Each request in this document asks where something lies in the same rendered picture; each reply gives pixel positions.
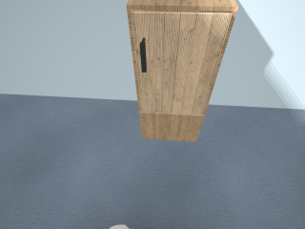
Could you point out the cupboard door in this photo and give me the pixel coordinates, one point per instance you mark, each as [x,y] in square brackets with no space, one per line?
[182,52]

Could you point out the handle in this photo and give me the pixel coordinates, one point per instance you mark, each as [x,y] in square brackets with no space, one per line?
[143,57]

